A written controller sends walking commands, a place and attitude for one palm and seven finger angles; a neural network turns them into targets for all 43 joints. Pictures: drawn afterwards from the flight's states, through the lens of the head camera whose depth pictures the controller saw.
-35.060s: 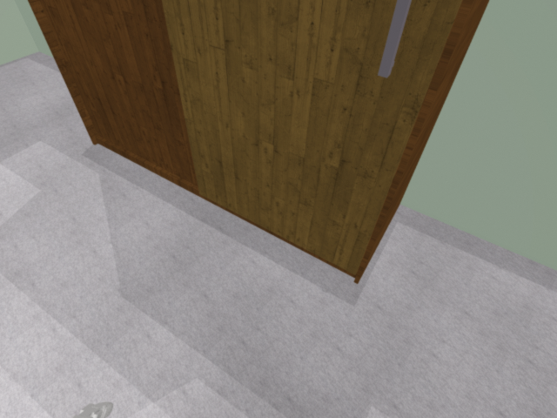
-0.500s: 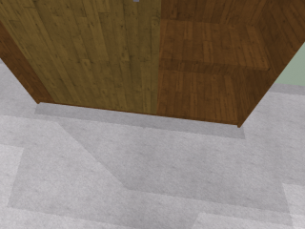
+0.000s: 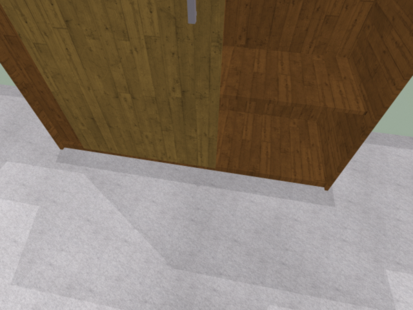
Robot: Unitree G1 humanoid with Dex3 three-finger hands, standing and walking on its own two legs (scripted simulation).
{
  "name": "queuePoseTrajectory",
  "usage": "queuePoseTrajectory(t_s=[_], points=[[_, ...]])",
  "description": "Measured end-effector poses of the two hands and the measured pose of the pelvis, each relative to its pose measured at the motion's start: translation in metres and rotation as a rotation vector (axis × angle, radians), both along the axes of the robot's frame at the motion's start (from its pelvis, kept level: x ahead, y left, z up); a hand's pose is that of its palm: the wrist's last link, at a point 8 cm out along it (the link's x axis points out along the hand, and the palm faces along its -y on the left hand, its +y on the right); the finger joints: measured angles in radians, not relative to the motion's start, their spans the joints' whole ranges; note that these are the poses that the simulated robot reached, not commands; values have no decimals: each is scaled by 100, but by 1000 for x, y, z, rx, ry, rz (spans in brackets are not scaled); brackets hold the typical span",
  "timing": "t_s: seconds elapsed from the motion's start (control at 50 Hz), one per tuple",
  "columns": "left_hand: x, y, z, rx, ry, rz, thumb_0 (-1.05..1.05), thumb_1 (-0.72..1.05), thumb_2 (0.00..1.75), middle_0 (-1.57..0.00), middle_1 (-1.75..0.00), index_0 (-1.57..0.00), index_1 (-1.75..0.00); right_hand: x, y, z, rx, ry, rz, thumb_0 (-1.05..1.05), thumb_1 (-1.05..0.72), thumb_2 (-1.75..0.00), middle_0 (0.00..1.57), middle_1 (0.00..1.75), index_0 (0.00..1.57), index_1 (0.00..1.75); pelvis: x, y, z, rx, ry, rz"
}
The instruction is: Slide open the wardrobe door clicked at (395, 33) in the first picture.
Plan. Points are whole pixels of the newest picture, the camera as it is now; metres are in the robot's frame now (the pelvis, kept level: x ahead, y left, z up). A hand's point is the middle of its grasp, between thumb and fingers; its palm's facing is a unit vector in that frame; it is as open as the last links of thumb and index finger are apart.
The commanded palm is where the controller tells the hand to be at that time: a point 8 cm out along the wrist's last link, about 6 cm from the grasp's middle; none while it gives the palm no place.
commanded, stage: let the arm hang, fingers relaxed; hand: right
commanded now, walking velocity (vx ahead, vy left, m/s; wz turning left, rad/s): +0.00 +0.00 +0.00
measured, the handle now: out of the picture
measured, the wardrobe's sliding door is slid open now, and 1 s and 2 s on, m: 0.64 0.64 0.64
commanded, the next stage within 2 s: look to check the result in 0.02 s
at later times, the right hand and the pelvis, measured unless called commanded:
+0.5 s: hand out of the picture -0.01 -0.17 -0.18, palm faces +0.01 +0.99 -0.17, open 7.3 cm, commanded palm none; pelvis -0.02 -0.01 +0.00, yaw +0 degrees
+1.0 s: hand out of the picture +0.01 -0.19 -0.18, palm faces +0.00 +0.98 -0.20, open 7.3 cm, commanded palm none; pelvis -0.02 -0.01 +0.00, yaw +0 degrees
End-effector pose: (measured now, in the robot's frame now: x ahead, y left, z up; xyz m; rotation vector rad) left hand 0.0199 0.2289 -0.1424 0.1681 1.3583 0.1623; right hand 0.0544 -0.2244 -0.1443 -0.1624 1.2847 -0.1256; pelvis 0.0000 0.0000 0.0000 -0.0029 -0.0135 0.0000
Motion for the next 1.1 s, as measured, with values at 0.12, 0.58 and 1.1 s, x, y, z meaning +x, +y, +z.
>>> queuePoseTrajectory(t_s=[0.12,0.58,1.1], points=[[-15,-3,0,-3,39,7,0,91,90,-20,-30,-20,-30,-29,-6,-2,-8,72,-18,0,-92,-90,20,30,20,30,-3,-1,1,1,-5,0],[-19,-6,2,5,25,-2,0,92,90,-20,-30,-20,-30,-70,1,-6,23,150,-32,0,-92,-90,20,30,20,30,-17,-6,2,3,-10,-1],[-7,6,6,30,-14,-19,0,91,90,-20,-30,-20,-30,-45,-20,1,-19,70,-15,0,-91,-90,20,30,20,30,-21,-7,3,3,-12,-8]])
